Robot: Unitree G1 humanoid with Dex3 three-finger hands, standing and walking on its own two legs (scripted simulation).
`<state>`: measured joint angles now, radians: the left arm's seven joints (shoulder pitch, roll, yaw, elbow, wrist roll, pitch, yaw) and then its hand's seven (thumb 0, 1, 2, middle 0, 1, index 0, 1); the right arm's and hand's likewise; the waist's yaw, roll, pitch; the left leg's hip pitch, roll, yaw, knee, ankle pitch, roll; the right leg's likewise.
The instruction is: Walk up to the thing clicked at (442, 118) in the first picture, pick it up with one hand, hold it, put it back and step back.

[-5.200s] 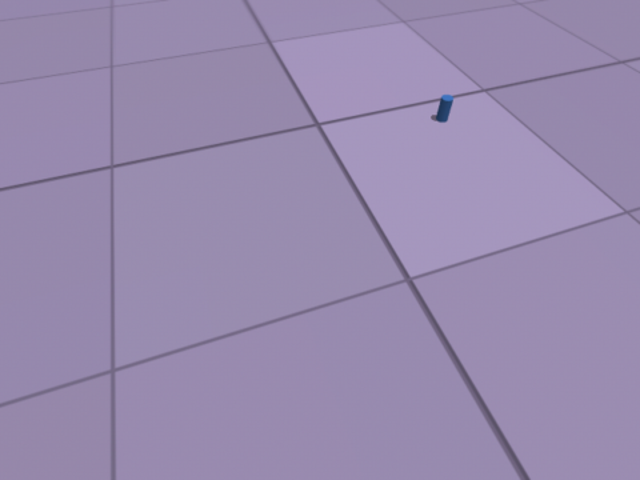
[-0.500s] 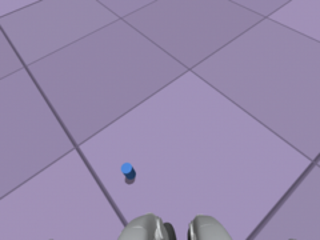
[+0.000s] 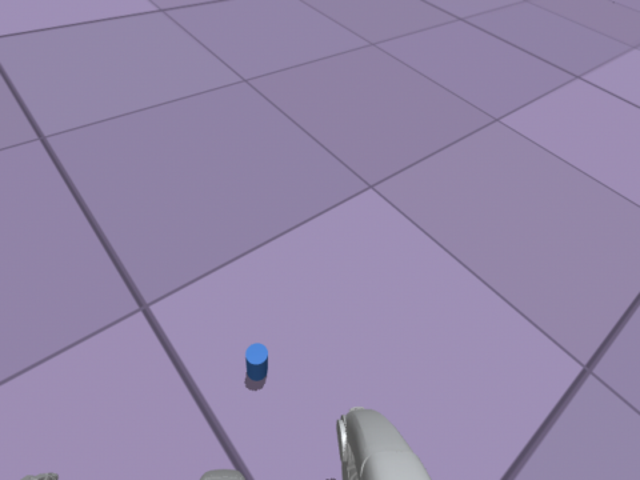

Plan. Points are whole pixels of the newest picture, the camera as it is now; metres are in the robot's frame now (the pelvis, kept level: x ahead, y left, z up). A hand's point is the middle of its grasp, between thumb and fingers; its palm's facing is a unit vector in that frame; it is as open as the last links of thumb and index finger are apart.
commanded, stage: walk up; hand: left
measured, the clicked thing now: (257, 362) +0.50 +0.13 -0.67
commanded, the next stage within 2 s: none
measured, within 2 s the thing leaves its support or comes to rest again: neither
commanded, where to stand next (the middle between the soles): +0.12 -0.11 m, yaw +0 degrees
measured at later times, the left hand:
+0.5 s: hand (197, 451) +0.17 +0.17 -0.14, palm faces -0.06 -0.92 -0.40, open 7.4 cm
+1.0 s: hand out of the picture +0.09 +0.16 -0.11, palm faces -0.04 -0.86 -0.50, open 7.4 cm
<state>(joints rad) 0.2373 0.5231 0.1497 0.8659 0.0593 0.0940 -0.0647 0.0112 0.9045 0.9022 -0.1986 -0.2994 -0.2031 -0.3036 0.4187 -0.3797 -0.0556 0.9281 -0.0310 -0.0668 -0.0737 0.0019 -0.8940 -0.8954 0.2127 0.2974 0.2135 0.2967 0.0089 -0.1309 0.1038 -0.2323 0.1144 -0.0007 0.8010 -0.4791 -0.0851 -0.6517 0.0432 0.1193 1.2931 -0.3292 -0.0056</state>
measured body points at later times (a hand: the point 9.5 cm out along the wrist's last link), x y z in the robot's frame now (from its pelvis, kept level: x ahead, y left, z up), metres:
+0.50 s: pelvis +0.07 -0.10 +0.00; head +0.12 -0.11 +0.45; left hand +0.17 +0.21 -0.11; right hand +0.16 -0.42 -0.12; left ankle +0.13 +0.01 -0.69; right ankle +0.07 -0.22 -0.70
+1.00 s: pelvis +0.03 -0.12 +0.02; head +0.08 -0.16 +0.46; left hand +0.10 +0.21 -0.07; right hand +0.14 -0.44 -0.12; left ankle +0.06 +0.07 -0.65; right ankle +0.03 -0.23 -0.70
